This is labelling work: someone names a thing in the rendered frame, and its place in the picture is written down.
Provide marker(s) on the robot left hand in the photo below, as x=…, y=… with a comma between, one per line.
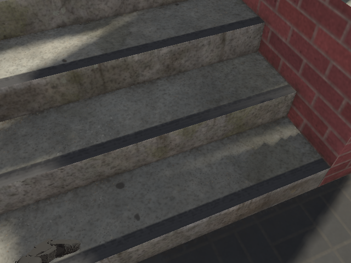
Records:
x=48, y=250

